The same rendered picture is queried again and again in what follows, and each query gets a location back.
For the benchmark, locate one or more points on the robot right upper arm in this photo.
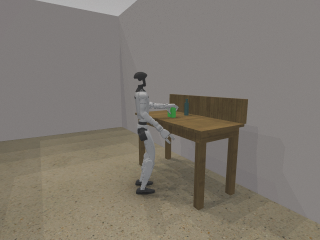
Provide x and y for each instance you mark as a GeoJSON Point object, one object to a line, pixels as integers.
{"type": "Point", "coordinates": [142, 96]}

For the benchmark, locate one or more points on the sponge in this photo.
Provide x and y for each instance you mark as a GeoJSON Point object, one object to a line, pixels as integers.
{"type": "Point", "coordinates": [173, 112]}

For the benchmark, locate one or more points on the table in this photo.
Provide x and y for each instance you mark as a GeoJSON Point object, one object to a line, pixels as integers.
{"type": "Point", "coordinates": [209, 119]}

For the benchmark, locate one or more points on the robot left hand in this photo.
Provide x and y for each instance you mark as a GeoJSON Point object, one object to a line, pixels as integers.
{"type": "Point", "coordinates": [170, 106]}

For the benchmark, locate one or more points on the humanoid robot torso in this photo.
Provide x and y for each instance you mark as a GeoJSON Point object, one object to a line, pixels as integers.
{"type": "Point", "coordinates": [142, 123]}

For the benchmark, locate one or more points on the robot right foot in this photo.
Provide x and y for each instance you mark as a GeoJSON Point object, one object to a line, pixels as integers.
{"type": "Point", "coordinates": [145, 191]}

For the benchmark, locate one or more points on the robot right hand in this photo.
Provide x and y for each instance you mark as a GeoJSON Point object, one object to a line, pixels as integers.
{"type": "Point", "coordinates": [165, 134]}

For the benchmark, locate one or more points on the robot left forearm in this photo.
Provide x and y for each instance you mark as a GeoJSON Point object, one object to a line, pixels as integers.
{"type": "Point", "coordinates": [160, 106]}

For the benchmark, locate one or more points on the robot right forearm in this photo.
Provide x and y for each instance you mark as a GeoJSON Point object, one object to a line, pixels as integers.
{"type": "Point", "coordinates": [150, 120]}

